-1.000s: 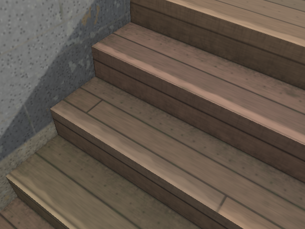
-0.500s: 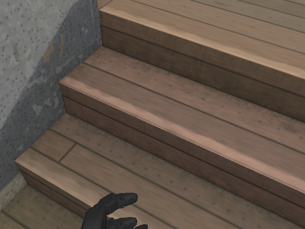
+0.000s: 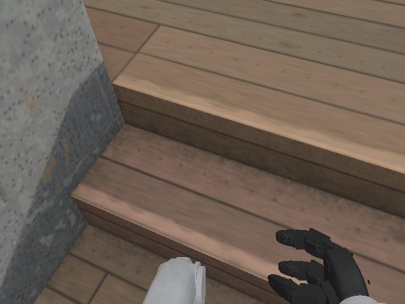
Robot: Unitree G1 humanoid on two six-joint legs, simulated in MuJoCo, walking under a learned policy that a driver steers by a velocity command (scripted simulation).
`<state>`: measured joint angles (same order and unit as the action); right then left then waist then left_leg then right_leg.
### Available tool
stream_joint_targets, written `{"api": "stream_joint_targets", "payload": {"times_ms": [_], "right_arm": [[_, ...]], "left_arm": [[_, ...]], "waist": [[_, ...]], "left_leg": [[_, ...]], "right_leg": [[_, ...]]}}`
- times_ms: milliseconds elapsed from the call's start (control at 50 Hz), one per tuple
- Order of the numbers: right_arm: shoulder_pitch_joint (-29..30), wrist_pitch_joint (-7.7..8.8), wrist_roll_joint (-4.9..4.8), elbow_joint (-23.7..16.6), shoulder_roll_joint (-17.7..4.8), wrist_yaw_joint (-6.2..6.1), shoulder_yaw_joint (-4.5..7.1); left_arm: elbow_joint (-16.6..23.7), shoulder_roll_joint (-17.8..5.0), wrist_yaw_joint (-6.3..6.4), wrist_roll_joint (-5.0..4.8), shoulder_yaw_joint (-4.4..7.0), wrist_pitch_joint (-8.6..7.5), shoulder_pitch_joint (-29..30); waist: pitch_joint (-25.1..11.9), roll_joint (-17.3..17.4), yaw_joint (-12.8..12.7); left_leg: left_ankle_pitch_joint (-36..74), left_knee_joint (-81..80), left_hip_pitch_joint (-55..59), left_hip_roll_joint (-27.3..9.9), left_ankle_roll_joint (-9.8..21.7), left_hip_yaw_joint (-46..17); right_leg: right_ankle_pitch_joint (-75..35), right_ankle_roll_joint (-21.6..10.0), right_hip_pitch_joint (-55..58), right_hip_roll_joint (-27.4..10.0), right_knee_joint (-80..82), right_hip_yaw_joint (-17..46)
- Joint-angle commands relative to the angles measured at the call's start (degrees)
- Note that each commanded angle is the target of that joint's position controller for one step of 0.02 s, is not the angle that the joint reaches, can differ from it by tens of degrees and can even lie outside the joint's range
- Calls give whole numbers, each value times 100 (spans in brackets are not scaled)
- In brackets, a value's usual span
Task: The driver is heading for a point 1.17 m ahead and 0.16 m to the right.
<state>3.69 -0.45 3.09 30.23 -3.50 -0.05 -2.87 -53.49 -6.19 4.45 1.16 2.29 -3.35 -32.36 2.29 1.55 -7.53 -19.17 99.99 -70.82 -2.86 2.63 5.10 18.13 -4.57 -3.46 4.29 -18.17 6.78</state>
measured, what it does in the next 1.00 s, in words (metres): climbs, turning right: left foot 0.17 m higher, then right foot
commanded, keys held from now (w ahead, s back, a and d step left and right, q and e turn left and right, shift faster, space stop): e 0.48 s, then no key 0.52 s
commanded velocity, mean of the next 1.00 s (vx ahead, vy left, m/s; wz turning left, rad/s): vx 0.02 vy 0.00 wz -0.39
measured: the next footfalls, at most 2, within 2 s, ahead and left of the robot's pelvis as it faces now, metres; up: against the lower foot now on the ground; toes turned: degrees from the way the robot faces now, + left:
left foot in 0.08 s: +0.25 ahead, +0.11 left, +0.17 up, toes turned +2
right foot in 0.58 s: +0.18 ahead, -0.10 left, +0.17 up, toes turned -22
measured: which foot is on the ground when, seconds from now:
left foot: up 0.00-0.06, down 0.08-0.58, up 0.60-0.86, down 0.88-1.00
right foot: down 0.00-0.08, up 0.10-0.56, down 0.58-1.00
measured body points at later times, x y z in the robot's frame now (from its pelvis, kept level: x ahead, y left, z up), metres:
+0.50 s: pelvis +0.12 +0.04 +0.13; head +0.15 +0.01 +0.58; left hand +0.36 +0.20 +0.05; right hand +0.17 -0.22 +0.01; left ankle +0.21 +0.11 -0.57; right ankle +0.15 -0.10 -0.51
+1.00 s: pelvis +0.18 +0.01 +0.16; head +0.19 +0.03 +0.61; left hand +0.34 +0.18 +0.03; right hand +0.20 -0.23 +0.05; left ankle +0.22 +0.10 -0.57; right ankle +0.14 -0.09 -0.57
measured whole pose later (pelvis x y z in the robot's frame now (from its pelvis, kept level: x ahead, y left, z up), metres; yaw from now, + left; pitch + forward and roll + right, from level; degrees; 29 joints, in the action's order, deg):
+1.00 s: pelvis +0.18 +0.01 +0.16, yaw -22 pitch +0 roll -1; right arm -15.8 0.2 0.5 43.0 -6.9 -2.7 0.5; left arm -42.8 -7.7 1.7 0.5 2.0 -1.1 -16.8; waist -0.9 -1.6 -1.2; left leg -15.6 29.8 -14.5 -0.7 1.4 2.4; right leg 13.7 -1.6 -13.5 2.2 -26.9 -1.4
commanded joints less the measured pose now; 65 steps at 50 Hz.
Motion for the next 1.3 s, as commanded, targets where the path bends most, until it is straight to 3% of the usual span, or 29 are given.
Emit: {"api": "stream_joint_targets", "payload": {"times_ms": [20, 40, 60, 80, 100, 120, 140, 180, 200, 240, 300, 340, 380, 440, 500, 560, 580, 600, 620, 660, 700, 740, 780, 820, 880, 920, 960, 1020, 1300], "right_arm": [[1123, -19, -232, -1110, -54, -11, -72], [513, -54, -441, -801, -327, -73, 48], [-726, -78, -526, -417, -531, -167, 236], [-2036, -3, -500, -149, -953, -262, 449], [-2399, 155, -236, 0, -1463, -331, 640], [-2144, 28, -106, -179, -1882, -417, 760], [-1267, -13, -207, -252, -1577, -410, 711], [-321, -9, -296, 110, -755, -443, 560], [-309, 32, -244, 427, -483, -465, 471], [-368, 192, -114, 754, -347, -408, 406], [-787, 320, -35, 1064, -571, -355, 415], [-1008, 355, -38, 1050, -822, -333, 477], [-963, 321, -110, 812, -1097, -480, 475], [-1319, 178, -47, 682, -1539, -524, 647], [-1214, 243, 3, 525, -1769, -469, 771], [-1625, 134, -134, 745, -1740, -439, 811], [-1999, 11, -148, 956, -1559, -373, 800], [-1999, -59, -223, 806, -1074, -277, 677], [-1546, -92, -292, 526, -920, -352, 627], [-1497, -109, -283, 663, -1051, -354, 682], [-1466, -101, -150, 758, -1116, -291, 730], [-1292, -123, -172, 621, -1152, -190, 705], [-1348, -91, -213, 693, -1037, -156, 650], [-1866, -92, -333, 884, -865, -191, 604], [-2423, -4, -255, 1129, -812, -269, 526], [-1889, 111, -175, 872, -1268, -305, 568], [-1691, 161, -265, 851, -968, -278, 474], [-2097, 250, -294, 999, -1083, -304, 528], [-2837, 236, -291, 1434, -853, -379, 477]], "left_arm": [[197, -1004, 70, -14, 287, 202, -460], [426, -1014, -41, -24, 264, 247, 55], [590, -1348, -172, -83, 315, 91, 207], [734, -1722, -323, -338, 443, -193, 773], [1160, -1453, -498, -491, 377, -330, 1083], [1390, -1490, -601, -284, 448, -352, 1321], [1382, -1302, -631, 12, 492, -300, 1073], [1649, -773, -425, 224, 430, 87, 1447], [1765, -603, -307, 284, 340, 226, 1558], [1720, -420, -144, 274, 227, 465, 1175], [2070, -263, -32, 176, 113, 534, 1522], [2237, -438, 6, 178, 119, 572, 1875], [2431, -721, -12, 93, 195, 646, 2058], [2676, -738, -146, 4, 188, 706, 2487], [2528, -764, -286, -264, 221, 745, 2462], [2173, -695, -327, -91, 285, 536, 1826], [2085, -732, -348, -40, 285, 383, 1691], [2167, -996, -362, 64, 287, 227, 1488], [2408, -1353, -188, -11, 396, 271, 1518], [2417, -969, -154, 49, 263, 318, 1933], [2435, -834, -139, 92, 173, 322, 2154], [2178, -779, -110, 92, 122, 249, 1746], [2109, -764, -82, 110, 105, 199, 1442], [1989, -797, -101, 123, 114, 198, 1673], [1704, -531, -183, -99, 48, 101, 1657], [1596, -352, -274, -188, 45, 134, 1289], [1397, -568, -265, -79, 87, 161, 1337], [1182, -607, -333, -8, 126, 122, 1380], [508, -535, -172, -24, 94, 165, 1020]], "waist": [[-343, -681, 162], [-503, -623, 515], [-1493, -1420, 940], [-2226, -1629, 1707], [-2983, -95, 1860], [-3536, 1768, 1932], [-3293, 1379, 1362], [-1223, 86, 654], [-440, -206, 410], [41, -210, 43], [-91, 142, -32], [-304, 100, 153], [-496, 196, 227], [-571, 404, 601], [-834, 672, 753], [-716, 204, 745], [-419, -401, 727], [-406, -1473, 654], [-782, -2284, 368], [-481, -1217, 622], [-434, -716, 761], [-163, -339, 667], [-492, -505, 535], [-531, -998, 688], [-588, -722, 901], [-482, 889, 470], [-148, 700, 516], [-165, 303, 640], [-137, -84, 685]], "left_leg": [[-857, -2172, 1143, 50, 250, 146], [-1253, -3119, 2770, 593, 296, 891], [-731, -3334, 4398, 784, 454, 593], [444, -4171, 5841, 446, 716, -187], [1247, -4966, 7450, -893, 1336, -2427], [2274, -7155, 7179, -2125, 2111, -4910], [1110, -7465, 6368, -1946, 2031, -5235], [-1660, -7140, 4386, -1685, 1515, -3647], [-1670, -6979, 3590, -1415, 1217, -2911], [-1031, -6875, 2891, -1204, 994, -1716], [-390, -6866, 3401, -1125, 786, -914], [-275, -7055, 3945, -1344, 895, -900], [-425, -7558, 4359, -1627, 1035, -951], [-475, -7814, 5197, -1663, 1039, -759], [135, -7993, 5116, -1575, 690, 6], [-637, -7469, 5149, -1546, 419, 130], [-340, -6514, 4978, -1193, 210, 509], [-1037, -4833, 3792, -771, -127, 776], [-1357, -4099, 3614, -211, -410, 23], [-648, -2986, 4000, -255, -628, -450], [-391, -2902, 3952, -169, -549, -471], [-588, -4136, 3307, 2, -449, -242], [-939, -4951, 3700, 15, -433, -519], [-1122, -5980, 4761, 242, -260, -225], [1189, -7611, 6377, 24, -72, -457], [1122, -7922, 5819, -840, 313, -1466], [132, -8225, 5213, -679, 277, -1410], [1171, -7901, 5620, -401, 213, -977], [1866, -7926, 6093, -330, 232, -893]], "right_leg": [[-5505, -574, 532, -1377, 821, 852], [-7452, -416, -205, -972, 403, 294], [-9417, -415, -181, -1164, -406, 457], [-9454, -232, -341, -1260, -1536, 425], [-6450, 162, -2069, -488, -3386, 353], [340, 400, -2514, 665, -6542, -79], [344, 418, -2864, 370, -8264, 529], [-532, 392, -3475, -199, -8802, -111], [-585, 319, -3644, -230, -8802, -90], [-792, 222, -3680, -217, -8891, -122], [-1289, 329, -4356, -299, -8423, 171], [-1402, 471, -4728, -346, -8476, 17], [-1143, 705, -4615, -527, -7579, -252], [-331, 727, -4308, -890, -5870, -634], [694, 297, -2226, -822, -3636, -1035], [485, 80, -1160, -412, -1966, -1391], [194, 108, -913, -454, -991, -795], [-1239, -85, -314, -1651, -465, 1077], [-1939, -946, -926, -2461, 123, 2202], [-1334, -1345, -1566, -2154, 179, 1382], [-1272, -1059, -1331, -1678, -11, 806], [-983, -829, -452, -1336, -116, 648], [-1802, -848, 53, -1590, -184, 807], [-2094, -765, -512, -1318, -357, 279], [-1675, -332, -1497, -1183, -556, 149], [-277, 66, -1535, -537, -712, -371], [-469, 154, -906, -591, -509, -359], [-1075, 113, -841, -706, -376, -322], [-1463, 121, -611, -833, -100, -374]]}}
Velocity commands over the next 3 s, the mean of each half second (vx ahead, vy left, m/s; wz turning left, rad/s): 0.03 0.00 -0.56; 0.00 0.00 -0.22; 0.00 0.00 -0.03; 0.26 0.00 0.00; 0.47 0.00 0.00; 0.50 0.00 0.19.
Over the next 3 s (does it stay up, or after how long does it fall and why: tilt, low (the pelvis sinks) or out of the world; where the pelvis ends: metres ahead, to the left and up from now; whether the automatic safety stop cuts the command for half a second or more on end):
stays up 0.84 -0.18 0.51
